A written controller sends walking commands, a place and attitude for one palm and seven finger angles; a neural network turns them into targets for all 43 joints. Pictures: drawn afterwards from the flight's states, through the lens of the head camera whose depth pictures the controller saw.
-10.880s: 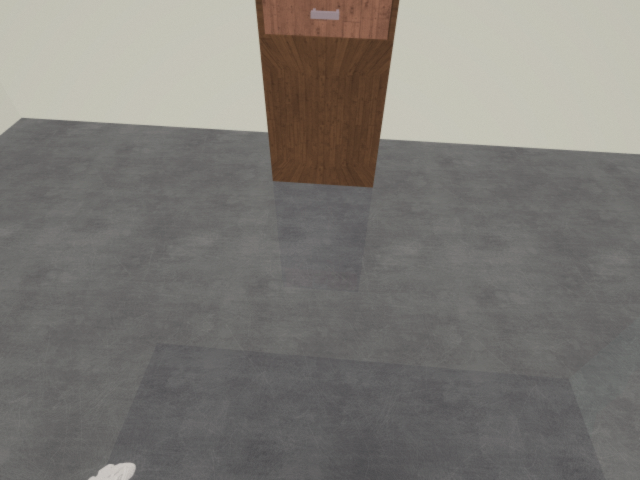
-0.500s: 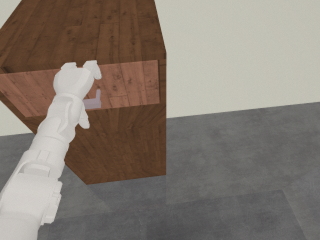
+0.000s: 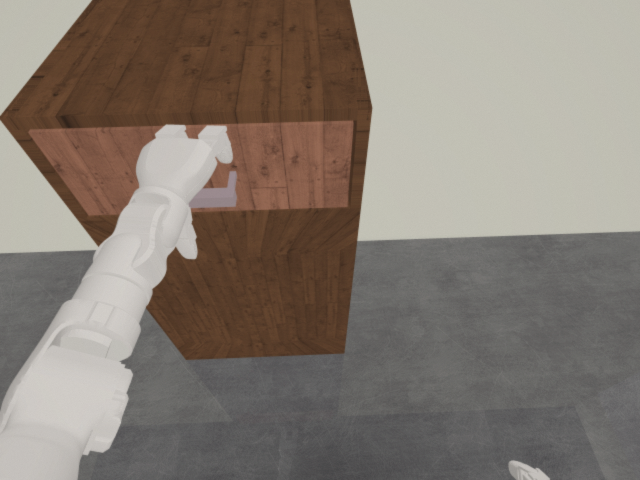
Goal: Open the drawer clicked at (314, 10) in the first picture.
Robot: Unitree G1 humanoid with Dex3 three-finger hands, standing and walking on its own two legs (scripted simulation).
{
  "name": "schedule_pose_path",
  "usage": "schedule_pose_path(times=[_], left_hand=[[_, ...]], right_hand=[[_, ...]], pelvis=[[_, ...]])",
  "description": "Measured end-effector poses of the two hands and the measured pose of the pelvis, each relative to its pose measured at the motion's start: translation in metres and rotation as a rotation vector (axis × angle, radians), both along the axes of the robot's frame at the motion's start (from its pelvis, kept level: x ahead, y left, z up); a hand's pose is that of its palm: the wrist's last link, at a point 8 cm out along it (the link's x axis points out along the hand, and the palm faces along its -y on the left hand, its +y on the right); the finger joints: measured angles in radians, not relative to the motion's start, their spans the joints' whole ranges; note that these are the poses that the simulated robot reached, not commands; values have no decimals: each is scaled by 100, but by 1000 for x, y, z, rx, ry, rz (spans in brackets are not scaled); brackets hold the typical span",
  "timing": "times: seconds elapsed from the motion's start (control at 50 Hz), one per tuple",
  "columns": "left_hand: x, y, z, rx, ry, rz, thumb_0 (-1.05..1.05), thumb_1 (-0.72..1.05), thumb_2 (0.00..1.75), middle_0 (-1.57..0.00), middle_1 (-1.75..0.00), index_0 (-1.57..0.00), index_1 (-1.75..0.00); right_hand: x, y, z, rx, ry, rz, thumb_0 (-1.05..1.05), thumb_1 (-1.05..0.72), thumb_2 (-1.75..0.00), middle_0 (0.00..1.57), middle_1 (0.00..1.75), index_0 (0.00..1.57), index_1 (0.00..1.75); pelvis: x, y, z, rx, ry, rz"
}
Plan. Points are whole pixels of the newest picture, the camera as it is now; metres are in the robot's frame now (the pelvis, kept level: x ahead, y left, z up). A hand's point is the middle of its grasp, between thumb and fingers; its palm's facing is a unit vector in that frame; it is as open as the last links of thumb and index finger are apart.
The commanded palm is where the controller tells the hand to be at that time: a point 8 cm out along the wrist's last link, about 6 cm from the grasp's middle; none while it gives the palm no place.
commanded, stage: move the hooked fingers above the handle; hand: left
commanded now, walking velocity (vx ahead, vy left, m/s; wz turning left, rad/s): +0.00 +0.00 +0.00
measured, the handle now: (204, 188) +0.53 +0.20 +0.04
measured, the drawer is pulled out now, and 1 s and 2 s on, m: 0.00 0.00 0.00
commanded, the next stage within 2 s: none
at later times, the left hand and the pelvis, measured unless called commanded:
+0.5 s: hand (188, 189) +0.47 +0.19 +0.10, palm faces +0.11 -0.04 -0.99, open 13.8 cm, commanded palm +0.44 +0.21 +0.16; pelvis +0.00 +0.00 +0.00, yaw -2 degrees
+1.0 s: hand (228, 174) +0.49 +0.14 +0.10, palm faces +0.14 -0.04 -0.99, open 13.8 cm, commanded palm +0.45 +0.22 +0.16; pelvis +0.01 -0.01 +0.00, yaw -3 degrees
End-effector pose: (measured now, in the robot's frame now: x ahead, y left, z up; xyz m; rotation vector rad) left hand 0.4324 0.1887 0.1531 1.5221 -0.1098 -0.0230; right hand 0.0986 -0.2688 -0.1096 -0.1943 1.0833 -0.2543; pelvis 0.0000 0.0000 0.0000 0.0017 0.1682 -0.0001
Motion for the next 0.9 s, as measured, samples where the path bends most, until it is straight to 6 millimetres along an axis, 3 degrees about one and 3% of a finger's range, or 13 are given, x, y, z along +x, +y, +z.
schedule_pose_path(times=[0.16, 0.22, 0.32, 0.42, 0.54, 0.64, 0.7, 0.78, 0.84, 0.9], left_hand=[[25, 25, 15, 50, 6, 201, 0, -49, 30, -31, -120, -33, -123], [23, 22, 13, 49, 76, 201, 0, -49, 30, -31, -120, -34, -124], [12, 5, -11, 11, 175, 95, 0, -49, 30, -31, -120, -33, -123], [3, -7, -22, -5, 99, -27, 0, -49, 30, -32, -120, -32, -121], [10, 23, 7, 31, -90, 117, 0, -49, 30, -32, -120, -32, -120], [16, 49, 13, 95, 33, 331, 0, -49, 30, -31, -120, -31, -120], [16, 34, 1, 86, 167, 294, 0, -49, 30, -31, -120, -31, -120], [16, -14, -16, 18, 242, 49, 0, -49, 30, -31, -120, -31, -120], [15, -47, -17, -26, 159, -125, 0, -49, 30, -32, -120, -32, -120], [22, -52, -6, -51, 5, -138, 0, -49, 30, -32, -120, -32, -120]], right_hand=[[-25, 19, -13, 68, 57, -37, 0, -91, -90, 20, 30, 20, 30], [-39, 22, -16, 82, 100, -57, 1, -91, -90, 20, 30, 20, 30], [-53, 19, -15, 68, 132, -81, 1, -91, -90, 20, 30, 20, 30], [-55, 10, -12, 33, 129, -84, 1, -91, -90, 20, 30, 20, 30], [-49, 4, -14, 34, 116, -72, 1, -91, -90, 20, 30, 20, 30], [-41, 2, -16, 56, 113, -60, 1, -91, -90, 20, 30, 20, 30], [-36, 1, -14, 44, 108, -48, 1, -91, -90, 20, 30, 20, 30], [-27, -3, -9, 6, 80, -40, 1, -91, -90, 20, 30, 20, 30], [-23, -5, -6, -10, 50, -52, 1, -91, -90, 20, 30, 20, 30], [-23, -4, -7, -4, 36, -71, 1, -91, -90, 20, 30, 20, 30]], pelvis=[[2, 4, 0, 2, 30, -29], [6, 6, 2, 2, 22, -32], [9, 6, 2, 2, 1, -34], [5, 4, 0, 1, 4, -33], [1, 1, -1, 1, 23, -29], [2, -2, 1, 1, 24, -16], [4, -2, 2, 0, 16, -3], [5, -3, 1, 1, 6, 1], [6, -3, -1, 3, 13, -13], [7, -4, -3, 6, 26, -32]])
